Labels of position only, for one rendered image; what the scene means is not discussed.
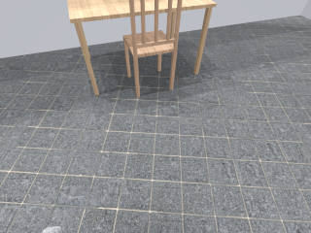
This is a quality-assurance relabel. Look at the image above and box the chair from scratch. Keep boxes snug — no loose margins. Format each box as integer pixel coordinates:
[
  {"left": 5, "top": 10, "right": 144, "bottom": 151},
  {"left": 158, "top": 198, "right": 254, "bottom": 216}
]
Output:
[{"left": 122, "top": 0, "right": 183, "bottom": 98}]

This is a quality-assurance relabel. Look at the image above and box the table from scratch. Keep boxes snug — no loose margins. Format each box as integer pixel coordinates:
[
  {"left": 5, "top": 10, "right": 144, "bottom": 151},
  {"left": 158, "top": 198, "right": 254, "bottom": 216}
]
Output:
[{"left": 67, "top": 0, "right": 217, "bottom": 95}]

